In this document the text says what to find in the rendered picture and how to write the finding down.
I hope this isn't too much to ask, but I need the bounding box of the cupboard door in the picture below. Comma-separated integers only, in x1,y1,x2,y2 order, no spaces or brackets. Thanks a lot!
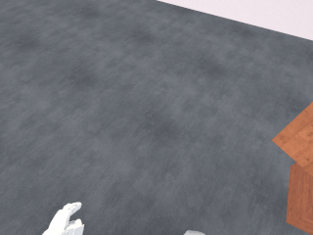
272,102,313,176

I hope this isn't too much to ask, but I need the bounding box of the left robot hand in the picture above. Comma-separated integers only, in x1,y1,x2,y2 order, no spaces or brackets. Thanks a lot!
48,202,84,235

